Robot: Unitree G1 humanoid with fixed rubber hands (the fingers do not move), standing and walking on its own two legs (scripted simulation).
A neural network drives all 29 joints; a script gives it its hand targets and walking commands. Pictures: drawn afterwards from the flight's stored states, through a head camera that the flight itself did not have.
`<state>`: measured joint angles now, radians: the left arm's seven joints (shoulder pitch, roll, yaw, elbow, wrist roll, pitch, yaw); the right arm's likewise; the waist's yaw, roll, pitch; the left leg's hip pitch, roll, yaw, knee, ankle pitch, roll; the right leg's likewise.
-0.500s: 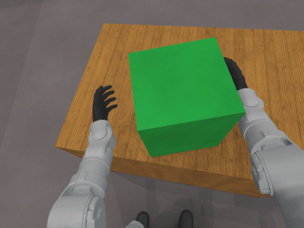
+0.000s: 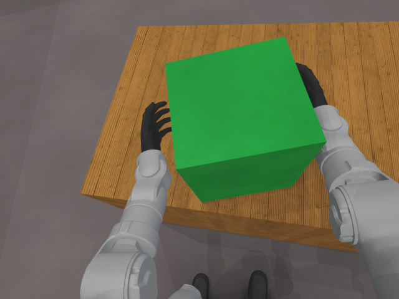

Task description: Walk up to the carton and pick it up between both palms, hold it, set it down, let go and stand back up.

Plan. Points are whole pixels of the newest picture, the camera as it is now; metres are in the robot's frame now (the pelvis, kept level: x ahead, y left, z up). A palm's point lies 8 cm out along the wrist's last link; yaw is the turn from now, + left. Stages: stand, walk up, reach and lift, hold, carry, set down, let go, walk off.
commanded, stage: reach and lift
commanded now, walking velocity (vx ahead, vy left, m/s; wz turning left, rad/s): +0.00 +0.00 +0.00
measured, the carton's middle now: (236, 133) +0.45 +0.03 -0.02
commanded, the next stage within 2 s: none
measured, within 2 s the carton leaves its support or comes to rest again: neither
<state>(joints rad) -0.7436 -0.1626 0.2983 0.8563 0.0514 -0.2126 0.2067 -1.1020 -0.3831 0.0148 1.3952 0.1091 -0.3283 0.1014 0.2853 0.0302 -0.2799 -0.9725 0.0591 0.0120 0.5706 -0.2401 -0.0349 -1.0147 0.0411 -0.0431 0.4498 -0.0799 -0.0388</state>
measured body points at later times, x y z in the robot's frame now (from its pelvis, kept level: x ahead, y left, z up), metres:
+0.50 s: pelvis +0.00 +0.00 +0.01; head +0.19 -0.02 +0.41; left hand +0.40 +0.20 -0.01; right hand +0.53 -0.09 -0.01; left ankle -0.03 +0.14 -0.71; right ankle +0.04 -0.09 -0.71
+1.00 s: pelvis +0.02 -0.01 +0.01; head +0.20 -0.02 +0.42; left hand +0.40 +0.19 -0.02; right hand +0.53 -0.09 -0.01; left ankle -0.03 +0.14 -0.71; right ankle +0.04 -0.09 -0.71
